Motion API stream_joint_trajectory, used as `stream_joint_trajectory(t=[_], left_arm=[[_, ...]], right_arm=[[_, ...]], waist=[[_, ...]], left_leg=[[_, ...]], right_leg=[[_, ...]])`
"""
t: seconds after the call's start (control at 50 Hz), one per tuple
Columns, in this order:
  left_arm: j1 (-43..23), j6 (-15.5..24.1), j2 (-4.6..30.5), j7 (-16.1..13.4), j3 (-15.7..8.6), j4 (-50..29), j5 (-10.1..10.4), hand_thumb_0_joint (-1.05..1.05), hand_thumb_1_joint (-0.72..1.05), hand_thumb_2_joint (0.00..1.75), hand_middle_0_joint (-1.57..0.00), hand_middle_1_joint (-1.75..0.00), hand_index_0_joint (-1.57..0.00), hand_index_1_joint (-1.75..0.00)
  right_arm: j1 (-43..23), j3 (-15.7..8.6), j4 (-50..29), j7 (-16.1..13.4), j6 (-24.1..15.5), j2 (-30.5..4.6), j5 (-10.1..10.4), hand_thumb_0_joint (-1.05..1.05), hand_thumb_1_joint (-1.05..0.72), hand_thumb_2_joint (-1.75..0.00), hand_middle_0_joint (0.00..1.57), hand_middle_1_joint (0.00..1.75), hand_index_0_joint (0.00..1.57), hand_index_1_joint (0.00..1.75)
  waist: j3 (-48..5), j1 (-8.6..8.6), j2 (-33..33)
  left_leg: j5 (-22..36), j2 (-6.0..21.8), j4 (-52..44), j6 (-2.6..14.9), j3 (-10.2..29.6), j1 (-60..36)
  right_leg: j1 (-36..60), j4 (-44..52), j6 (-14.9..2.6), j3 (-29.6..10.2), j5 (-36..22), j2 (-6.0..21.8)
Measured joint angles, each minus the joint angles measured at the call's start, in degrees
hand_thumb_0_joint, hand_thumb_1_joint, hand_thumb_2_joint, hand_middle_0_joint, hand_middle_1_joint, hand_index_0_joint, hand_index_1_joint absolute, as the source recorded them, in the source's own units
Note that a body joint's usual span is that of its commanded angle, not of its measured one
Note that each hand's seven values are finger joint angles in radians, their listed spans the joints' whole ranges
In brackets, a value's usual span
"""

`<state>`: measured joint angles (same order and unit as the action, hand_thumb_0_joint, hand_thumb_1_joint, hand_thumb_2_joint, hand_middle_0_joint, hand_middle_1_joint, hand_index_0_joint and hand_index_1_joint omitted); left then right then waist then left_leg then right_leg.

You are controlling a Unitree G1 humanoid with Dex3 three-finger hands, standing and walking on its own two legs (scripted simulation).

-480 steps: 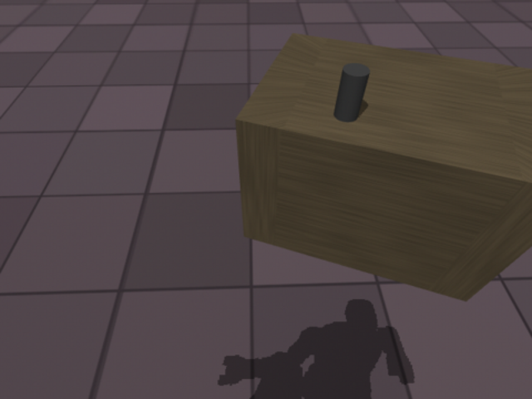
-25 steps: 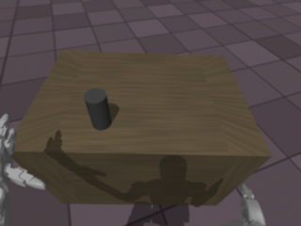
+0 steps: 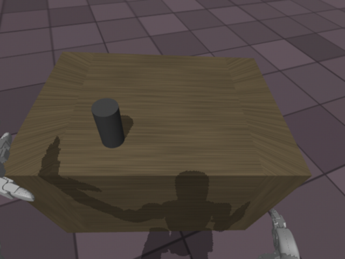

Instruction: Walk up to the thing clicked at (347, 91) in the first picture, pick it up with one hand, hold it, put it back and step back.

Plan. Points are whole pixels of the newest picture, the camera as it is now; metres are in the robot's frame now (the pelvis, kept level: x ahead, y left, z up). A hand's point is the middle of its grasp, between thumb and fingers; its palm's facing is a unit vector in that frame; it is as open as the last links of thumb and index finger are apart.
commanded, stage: go down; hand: left
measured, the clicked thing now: (109, 124) +0.50 +0.20 -0.03
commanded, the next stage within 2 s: none
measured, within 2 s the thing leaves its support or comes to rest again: neither
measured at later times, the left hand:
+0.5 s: hand (12, 137) +0.36 +0.37 +0.08, palm faces +0.18 -0.98 +0.02, open 17.6 cm
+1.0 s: hand (8, 131) +0.37 +0.39 +0.08, palm faces +0.19 -0.98 +0.02, open 17.6 cm
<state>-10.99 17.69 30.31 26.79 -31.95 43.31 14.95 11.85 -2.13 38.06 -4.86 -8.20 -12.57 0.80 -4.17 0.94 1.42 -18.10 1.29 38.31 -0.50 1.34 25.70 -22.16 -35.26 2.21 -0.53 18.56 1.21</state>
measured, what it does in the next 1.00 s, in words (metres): stands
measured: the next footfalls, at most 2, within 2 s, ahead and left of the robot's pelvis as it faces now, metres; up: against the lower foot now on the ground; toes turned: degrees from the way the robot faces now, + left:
none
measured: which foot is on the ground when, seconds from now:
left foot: down 0.00-1.00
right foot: down 0.00-1.00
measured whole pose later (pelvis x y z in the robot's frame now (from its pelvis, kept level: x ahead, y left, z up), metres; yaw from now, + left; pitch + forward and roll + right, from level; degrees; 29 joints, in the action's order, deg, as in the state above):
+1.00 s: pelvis +0.00 +0.00 -0.04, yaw +0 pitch +15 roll -3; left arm -30.1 13.2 47.0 35.6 -39.7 60.2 13.5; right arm 16.9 1.5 24.4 -5.7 -12.6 -15.4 0.0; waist -7.8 5.8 1.7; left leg -24.4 1.9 54.3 -0.3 2.7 44.9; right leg -40.4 -49.8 2.5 0.2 24.4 0.3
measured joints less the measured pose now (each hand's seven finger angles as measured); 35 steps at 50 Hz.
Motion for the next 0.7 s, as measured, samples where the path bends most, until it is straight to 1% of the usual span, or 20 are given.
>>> stream_joint_trajectory(t=[0.06, 0.14, 0.18, 0.26, 0.38, 0.48, 0.56, 0.66, 0.7], left_arm=[[-2.3, 0.6, 1.9, 2.0, -1.4, 2.8, 0.8, -0.02, -0.59, 0.06, -0.05, -0.06, -0.05, -0.06], [-6.2, 1.2, 5.0, 5.3, -2.4, 7.1, 1.9, -0.01, -0.6, 0.08, -0.04, -0.07, -0.04, -0.06], [-8.0, 1.0, 6.5, 6.8, -2.8, 9.1, 2.0, -0.01, -0.6, 0.09, -0.04, -0.07, -0.04, -0.07], [-10.9, 0.2, 9.2, 8.6, -3.8, 12.8, 1.7, -0.01, -0.6, 0.09, -0.04, -0.07, -0.04, -0.06], [-14.3, -0.3, 12.2, 9.3, -6.1, 15.7, 1.2, -0.01, -0.58, 0.09, -0.03, -0.06, -0.04, -0.06], [-16.0, -1.2, 14.0, 9.0, -6.7, 17.2, 0.0, -0.01, -0.57, 0.09, -0.03, -0.06, -0.03, -0.05], [-16.4, -1.9, 14.2, 8.8, -6.7, 16.9, -0.3, -0.01, -0.56, 0.08, -0.04, -0.05, -0.03, -0.05], [-15.6, -2.9, 14.2, 8.7, -6.9, 16.0, -1.0, -0.01, -0.56, 0.08, -0.04, -0.05, -0.04, -0.05], [-15.6, -3.2, 14.2, 8.8, -7.2, 15.8, -0.9, -0.01, -0.56, 0.07, -0.04, -0.05, -0.04, -0.05]], right_arm=[[-0.4, 0.7, -0.3, -0.2, -0.7, -0.2, 0.0, -0.01, 0.53, -0.05, 0.06, 0.05, 0.06, 0.05], [-1.1, 1.7, 0.0, -0.5, -1.9, -0.3, -0.1, -0.01, 0.53, -0.05, 0.06, 0.05, 0.06, 0.05], [-1.1, 2.2, -0.2, -0.6, -2.3, -0.5, -0.3, -0.01, 0.53, -0.05, 0.06, 0.05, 0.06, 0.05], [-0.3, 2.8, -2.3, -0.7, -2.9, -1.1, -0.7, -0.01, 0.54, -0.05, 0.06, 0.05, 0.06, 0.05], [1.7, 3.3, -6.1, -1.0, -3.6, -2.2, -0.9, -0.01, 0.54, -0.05, 0.06, 0.05, 0.06, 0.05], [2.4, 3.5, -7.8, -1.1, -3.8, -2.5, -1.0, -0.01, 0.54, -0.05, 0.06, 0.05, 0.06, 0.05], [2.7, 3.3, -8.4, -1.0, -4.2, -2.5, -0.9, -0.01, 0.54, -0.05, 0.06, 0.05, 0.06, 0.05], [3.6, 3.7, -9.8, -0.9, -4.2, -2.0, -1.0, -0.01, 0.54, -0.05, 0.06, 0.05, 0.06, 0.05], [3.9, 3.8, -10.1, -0.8, -4.2, -1.8, -1.0, -0.01, 0.54, -0.05, 0.06, 0.05, 0.06, 0.05]], waist=[[0.0, 0.68, 0.2], [-0.1, 1.58, 0.7], [-0.2, 2.06, 0.8], [-0.3, 3.02, 0.6], [-0.6, 4.02, 0.7], [-1.9, 4.61, 0.9], [-2.9, 4.64, 0.7], [-3.8, 4.62, 0.2], [-4.0, 4.6, 0.2]], left_leg=[[-0.2, 0.0, 0.9, -0.1, 0.5, 1.1], [-0.4, 0.0, 2.3, -0.22, 0.9, 3.2], [-0.5, 0.0, 3.0, -0.28, 1.0, 4.5], [-0.9, 0.1, 4.6, -0.32, 1.1, 7.2], [-1.9, 0.4, 7.4, -0.29, 1.0, 11.0], [-3.1, 0.6, 9.6, -0.25, 1.0, 13.5], [-4.0, 0.8, 11.0, -0.24, 1.1, 14.9], [-4.9, 1.0, 12.1, -0.09, 1.1, 15.6], [-5.1, 0.9, 12.4, -0.02, 1.1, 15.7]], right_leg=[[-0.9, -0.9, -0.12, 0.5, 0.3, -0.1], [-3.0, -2.6, -0.28, 0.8, 0.8, -0.1], [-4.3, -3.4, -0.33, 0.9, 1.0, -0.1], [-7.0, -5.0, -0.36, 0.9, 1.4, -0.3], [-10.8, -7.5, -0.3, 0.7, 2.2, -0.6], [-13.1, -9.2, -0.23, 0.7, 3.1, -0.9], [-14.2, -10.0, -0.19, 0.7, 3.7, -1.1], [-14.7, -10.6, -0.04, 0.7, 4.2, -1.2], [-14.9, -10.9, 0.02, 0.7, 4.5, -1.2]])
